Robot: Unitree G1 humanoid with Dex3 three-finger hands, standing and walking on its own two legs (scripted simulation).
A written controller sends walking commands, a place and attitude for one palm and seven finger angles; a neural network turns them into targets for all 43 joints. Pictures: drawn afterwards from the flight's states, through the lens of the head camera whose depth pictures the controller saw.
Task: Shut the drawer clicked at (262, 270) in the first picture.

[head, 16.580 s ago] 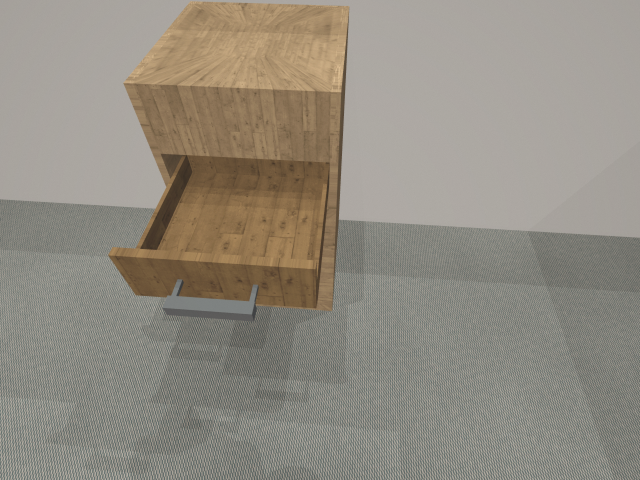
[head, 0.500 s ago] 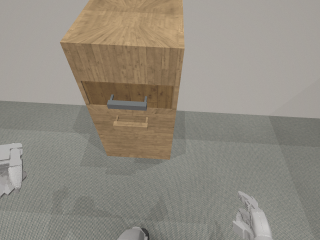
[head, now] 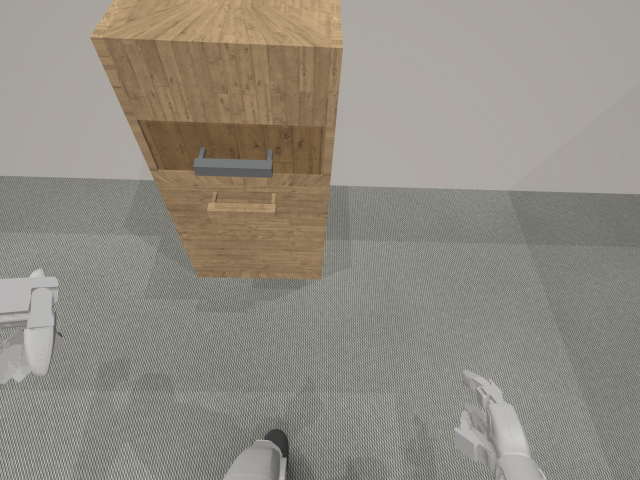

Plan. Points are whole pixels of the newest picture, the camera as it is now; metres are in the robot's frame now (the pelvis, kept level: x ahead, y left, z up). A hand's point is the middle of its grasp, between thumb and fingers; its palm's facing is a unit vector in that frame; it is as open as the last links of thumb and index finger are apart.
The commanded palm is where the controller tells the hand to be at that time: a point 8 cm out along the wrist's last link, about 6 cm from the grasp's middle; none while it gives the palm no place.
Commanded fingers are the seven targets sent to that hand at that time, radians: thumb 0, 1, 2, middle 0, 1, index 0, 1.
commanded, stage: step back with the hand held close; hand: left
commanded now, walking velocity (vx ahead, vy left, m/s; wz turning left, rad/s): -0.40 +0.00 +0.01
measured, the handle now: (235, 160) +0.74 +0.23 -0.15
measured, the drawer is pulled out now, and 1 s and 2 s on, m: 0.00 0.00 0.00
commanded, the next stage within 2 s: stop stepping back and stand still in 0.04 s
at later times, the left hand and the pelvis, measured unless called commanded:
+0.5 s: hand out of the picture +0.10 +0.26 +0.16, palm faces +0.46 -0.80 -0.40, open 3.3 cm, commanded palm +0.03 +0.29 +0.19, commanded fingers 0.00 0.90 0.90 -1.40 -1.60 -1.40 -1.60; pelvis -0.08 +0.00 +0.00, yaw +3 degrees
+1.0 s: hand out of the picture +0.10 +0.27 +0.11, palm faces +0.31 -0.83 -0.47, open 3.2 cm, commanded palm none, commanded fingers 0.00 0.90 0.90 -1.24 -1.43 -1.24 -1.43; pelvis -0.09 +0.02 +0.01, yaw +4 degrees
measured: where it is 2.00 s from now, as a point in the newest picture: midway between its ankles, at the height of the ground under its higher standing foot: outside the picture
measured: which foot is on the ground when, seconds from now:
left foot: up 0.00-0.04, down 0.06-0.24, up 0.26-0.42, down 0.44-1.00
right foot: down 0.00-1.00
